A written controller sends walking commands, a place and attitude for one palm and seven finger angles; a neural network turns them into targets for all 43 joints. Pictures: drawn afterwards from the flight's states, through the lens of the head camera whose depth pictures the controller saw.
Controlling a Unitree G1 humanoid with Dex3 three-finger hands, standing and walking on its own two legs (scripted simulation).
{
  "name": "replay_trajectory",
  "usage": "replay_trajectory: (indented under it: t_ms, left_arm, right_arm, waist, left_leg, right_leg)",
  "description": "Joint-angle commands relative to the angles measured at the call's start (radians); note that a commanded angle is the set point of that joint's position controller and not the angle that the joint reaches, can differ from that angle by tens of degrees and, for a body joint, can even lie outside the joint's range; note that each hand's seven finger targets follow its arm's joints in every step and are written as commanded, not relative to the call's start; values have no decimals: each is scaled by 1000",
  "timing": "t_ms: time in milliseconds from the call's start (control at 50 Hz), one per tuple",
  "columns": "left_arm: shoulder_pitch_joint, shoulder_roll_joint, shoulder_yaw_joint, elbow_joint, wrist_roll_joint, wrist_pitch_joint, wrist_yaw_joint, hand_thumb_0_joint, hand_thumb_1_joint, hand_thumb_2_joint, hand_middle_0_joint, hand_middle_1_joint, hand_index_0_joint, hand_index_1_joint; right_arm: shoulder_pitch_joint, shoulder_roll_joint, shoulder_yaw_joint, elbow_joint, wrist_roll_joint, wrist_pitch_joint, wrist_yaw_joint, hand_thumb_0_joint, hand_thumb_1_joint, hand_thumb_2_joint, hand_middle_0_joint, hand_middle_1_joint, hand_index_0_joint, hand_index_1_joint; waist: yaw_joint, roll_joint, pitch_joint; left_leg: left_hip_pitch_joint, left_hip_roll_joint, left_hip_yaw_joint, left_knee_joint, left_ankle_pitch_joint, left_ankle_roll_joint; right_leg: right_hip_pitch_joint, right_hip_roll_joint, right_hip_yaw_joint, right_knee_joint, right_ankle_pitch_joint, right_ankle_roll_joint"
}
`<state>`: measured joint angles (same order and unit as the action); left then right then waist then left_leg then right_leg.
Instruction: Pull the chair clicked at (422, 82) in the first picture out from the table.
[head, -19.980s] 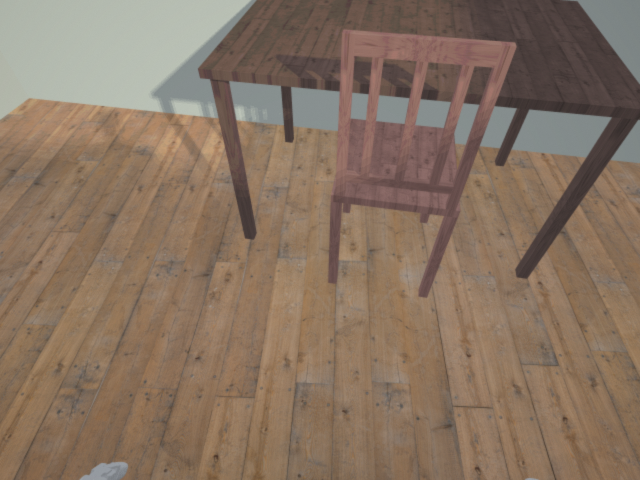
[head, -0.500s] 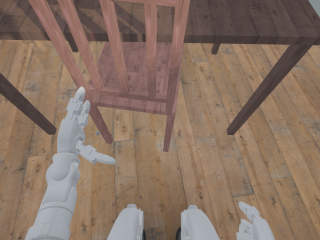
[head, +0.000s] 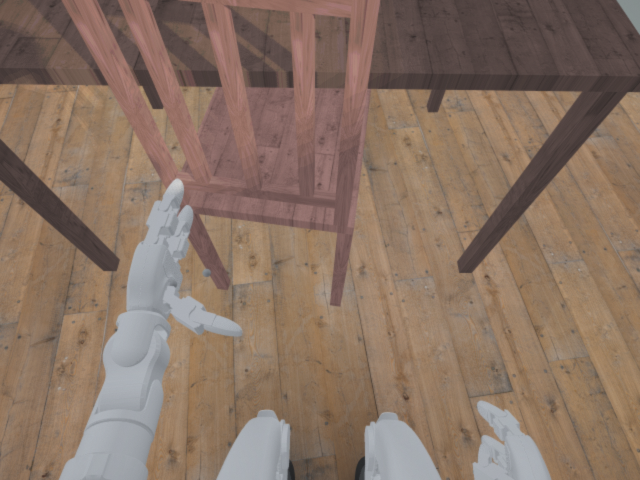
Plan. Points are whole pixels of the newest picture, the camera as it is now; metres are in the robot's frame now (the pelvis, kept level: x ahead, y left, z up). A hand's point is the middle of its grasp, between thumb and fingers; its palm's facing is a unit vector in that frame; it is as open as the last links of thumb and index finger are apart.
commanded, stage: aim the fingers beside a spindle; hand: left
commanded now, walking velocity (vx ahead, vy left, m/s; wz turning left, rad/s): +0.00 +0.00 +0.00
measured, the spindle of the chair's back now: (240, 115) +0.59 +0.13 +0.05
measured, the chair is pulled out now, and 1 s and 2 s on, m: -0.07 -0.07 -0.07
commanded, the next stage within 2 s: push the fingers through the gap in 0.02 s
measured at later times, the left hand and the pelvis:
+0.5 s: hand (210, 243) +0.40 +0.15 +0.02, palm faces -0.01 -1.00 -0.05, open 17.0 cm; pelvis +0.00 +0.00 -0.01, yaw +0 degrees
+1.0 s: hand (219, 212) +0.45 +0.15 +0.02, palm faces +0.00 -1.00 -0.05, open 17.0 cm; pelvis +0.00 +0.00 -0.01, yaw -1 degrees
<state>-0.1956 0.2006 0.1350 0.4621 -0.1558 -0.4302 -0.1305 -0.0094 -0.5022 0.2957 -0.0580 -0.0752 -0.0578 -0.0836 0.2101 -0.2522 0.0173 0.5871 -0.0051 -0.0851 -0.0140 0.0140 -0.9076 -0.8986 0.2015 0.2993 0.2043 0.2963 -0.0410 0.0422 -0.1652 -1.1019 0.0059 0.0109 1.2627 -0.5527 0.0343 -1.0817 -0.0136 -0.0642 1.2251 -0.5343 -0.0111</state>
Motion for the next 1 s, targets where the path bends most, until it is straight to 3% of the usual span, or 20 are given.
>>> replay_trajectory:
  t_ms: [0,60,160,240,280,320,380,460,540,580,680,720,760,800,860,880,920,980]
  left_arm:
    - [-209,155,75,-222,-9,-83,11,0,-500,300,-60,-80,-60,-80]
    - [-198,151,75,-238,-12,-90,9,0,-500,300,-60,-80,-60,-80]
    - [-270,153,68,-189,-14,-83,-7,0,-500,300,-60,-80,-60,-80]
    - [-357,155,66,-161,-15,-84,-13,0,-500,300,-60,-80,-60,-80]
    - [-352,171,86,-141,-15,-81,-13,0,-500,300,-60,-80,-60,-80]
    - [-379,153,68,-114,-11,-75,-14,0,-500,300,-60,-80,-60,-80]
    - [-426,189,108,-52,-8,-67,-8,0,-500,300,-60,-80,-60,-80]
    - [-474,228,149,-37,-6,-78,-7,0,-500,300,-60,-80,-60,-80]
    - [-485,242,165,0,-4,-81,-10,0,-500,300,-60,-80,-60,-80]
    - [-488,211,141,4,-7,-80,-15,0,-500,300,-60,-80,-60,-80]
    - [-550,236,159,55,2,-89,-9,0,-500,300,-60,-80,-60,-80]
    - [-596,233,153,71,8,-99,-5,0,-500,300,-60,-80,-60,-80]
    - [-606,254,171,77,14,-110,0,0,-500,300,-60,-80,-60,-80]
    - [-645,224,140,68,18,-117,1,0,-500,300,-60,-80,-60,-80]
    - [-642,240,162,134,27,-114,8,0,-500,300,-60,-80,-60,-80]
    - [-670,229,153,146,27,-112,12,0,-500,300,-60,-80,-60,-80]
    - [-702,244,165,189,36,-112,16,0,-500,300,-60,-80,-60,-80]
    - [-725,319,229,216,40,-120,19,0,-500,300,-60,-80,-60,-80]
  right_arm:
    - [35,-140,-59,-119,-3,-40,-9,0,-900,-900,200,300,200,300]
    - [34,-135,-58,-120,-4,-40,-8,0,-900,-900,200,300,200,300]
    - [35,-139,-55,-102,-1,-42,-15,0,-900,-900,200,300,200,300]
    - [45,-145,-55,-88,-2,-50,-20,0,-900,-900,200,300,200,300]
    - [53,-146,-55,-85,-3,-51,-20,0,-900,-900,200,300,200,300]
    - [58,-144,-54,-82,-4,-49,-17,0,-900,-900,200,300,200,300]
    - [70,-149,-55,-71,-4,-44,-19,0,-900,-900,200,300,200,300]
    - [81,-146,-52,-72,-7,-38,-14,0,-900,-900,200,300,200,300]
    - [102,-151,-56,-66,-9,-31,-9,0,-900,-900,200,300,200,300]
    - [107,-149,-56,-65,-8,-28,-3,0,-900,-900,200,300,200,300]
    - [125,-156,-59,-46,-9,-21,-3,0,-900,-900,200,300,200,300]
    - [131,-157,-56,-39,-12,-21,-3,0,-900,-900,200,300,200,300]
    - [138,-159,-58,-38,-14,-19,-2,0,-900,-900,200,300,200,300]
    - [144,-159,-61,-36,-15,-20,0,0,-900,-900,200,300,200,300]
    - [156,-162,-62,-24,-19,-11,4,0,-900,-900,200,300,200,300]
    - [155,-162,-61,-22,-20,-8,5,0,-900,-900,200,300,200,300]
    - [162,-164,-58,-17,-21,-4,7,0,-900,-900,200,300,200,300]
    - [168,-166,-56,-21,-26,7,6,0,-900,-900,200,300,200,300]
  waist:
    - [-16,-18,-393]
    - [-10,0,-410]
    - [-36,-19,-358]
    - [-44,6,-387]
    - [-33,16,-403]
    - [-40,24,-406]
    - [-47,-30,-406]
    - [-37,11,-448]
    - [-45,-7,-458]
    - [-49,16,-454]
    - [-64,-14,-426]
    - [-70,14,-421]
    - [-63,18,-449]
    - [-76,53,-474]
    - [-73,39,-458]
    - [-86,23,-451]
    - [-88,23,-447]
    - [-82,-7,-466]
  left_leg:
    - [268,-4,-59,-156,310,-20]
    - [277,-6,-54,-156,332,-21]
    - [235,-5,-51,-146,274,-16]
    - [259,-4,-59,-142,274,-18]
    - [270,-4,-60,-146,297,-21]
    - [274,-5,-59,-144,308,-21]
    - [228,-5,-52,-135,287,-17]
    - [224,-8,-42,-132,311,-17]
    - [235,-2,-46,-131,352,-19]
    - [250,-2,-44,-136,353,-20]
    - [229,1,-48,-136,331,-20]
    - [239,1,-52,-136,318,-20]
    - [253,0,-53,-136,338,-22]
    - [300,4,-61,-132,371,-26]
    - [304,7,-66,-137,381,-31]
    - [290,7,-64,-133,369,-27]
    - [269,6,-64,-131,349,-26]
    - [216,1,-51,-119,338,-17]
  right_leg:
    - [213,18,34,-150,252,-22]
    - [234,15,40,-150,280,-21]
    - [206,16,46,-162,239,-18]
    - [178,16,42,-157,222,-19]
    - [188,16,41,-154,238,-22]
    - [182,16,39,-152,246,-21]
    - [201,18,46,-156,246,-15]
    - [230,17,57,-147,278,-17]
    - [227,21,52,-139,315,-15]
    - [219,22,49,-147,311,-16]
    - [197,24,48,-150,286,-14]
    - [169,26,46,-149,263,-15]
    - [180,26,46,-143,276,-18]
    - [146,28,39,-135,284,-19]
    - [132,30,32,-136,280,-19]
    - [128,30,33,-139,278,-16]
    - [122,30,33,-133,263,-16]
    - [176,30,49,-134,284,-13]
